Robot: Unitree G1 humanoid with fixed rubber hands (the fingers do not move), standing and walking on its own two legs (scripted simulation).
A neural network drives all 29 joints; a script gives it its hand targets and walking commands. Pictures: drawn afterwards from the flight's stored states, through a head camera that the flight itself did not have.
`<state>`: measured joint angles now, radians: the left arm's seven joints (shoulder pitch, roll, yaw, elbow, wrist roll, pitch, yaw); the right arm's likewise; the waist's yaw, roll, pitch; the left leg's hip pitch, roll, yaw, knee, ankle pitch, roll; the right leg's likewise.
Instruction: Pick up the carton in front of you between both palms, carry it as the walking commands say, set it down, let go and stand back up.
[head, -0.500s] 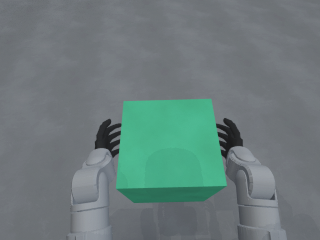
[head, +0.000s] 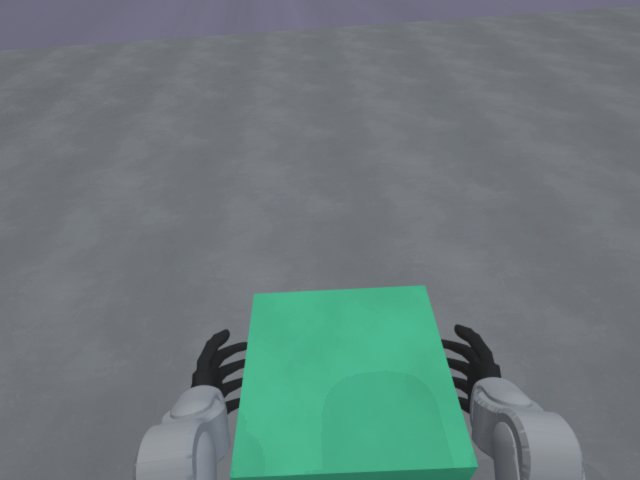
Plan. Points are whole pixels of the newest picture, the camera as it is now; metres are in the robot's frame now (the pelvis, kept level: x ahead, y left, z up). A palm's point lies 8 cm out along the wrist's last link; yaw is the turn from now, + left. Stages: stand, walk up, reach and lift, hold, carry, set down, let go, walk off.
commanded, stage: carry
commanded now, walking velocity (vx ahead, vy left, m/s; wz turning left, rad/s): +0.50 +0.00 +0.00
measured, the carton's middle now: (345, 415) +0.23 +0.01 -0.01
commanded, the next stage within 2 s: none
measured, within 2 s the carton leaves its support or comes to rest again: neither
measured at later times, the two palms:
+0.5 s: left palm (235, 242) +0.47 +0.17 +0.08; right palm (428, 243) +0.45 -0.13 +0.08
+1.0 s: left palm (258, 237) +0.53 +0.15 +0.04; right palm (431, 238) +0.51 -0.15 +0.04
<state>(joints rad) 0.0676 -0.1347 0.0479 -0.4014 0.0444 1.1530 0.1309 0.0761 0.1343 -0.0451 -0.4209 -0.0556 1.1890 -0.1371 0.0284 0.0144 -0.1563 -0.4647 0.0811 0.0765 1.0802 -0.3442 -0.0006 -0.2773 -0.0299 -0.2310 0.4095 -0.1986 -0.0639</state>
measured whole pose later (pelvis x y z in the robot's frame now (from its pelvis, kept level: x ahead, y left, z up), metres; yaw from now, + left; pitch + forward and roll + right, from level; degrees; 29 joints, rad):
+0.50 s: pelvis +0.23 +0.03 -0.01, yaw -2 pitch +2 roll +1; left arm 0.02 -0.13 0.05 -0.52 0.05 1.20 0.12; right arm 0.04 0.13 -0.04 -0.51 -0.04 1.19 -0.13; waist -0.01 -0.04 -0.09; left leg -0.35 0.04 0.23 0.42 -0.12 0.06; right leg -0.20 -0.07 -0.11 0.49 -0.30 0.02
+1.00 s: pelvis +0.27 +0.01 -0.01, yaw -3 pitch +2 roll +1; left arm -0.06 -0.13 0.08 -0.18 0.15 1.01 0.06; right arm -0.05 0.13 -0.06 -0.18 -0.15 1.03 -0.07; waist 0.00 -0.01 -0.11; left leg -0.35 0.08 0.22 0.58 -0.26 0.02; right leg -0.15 -0.05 -0.12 0.55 -0.43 0.00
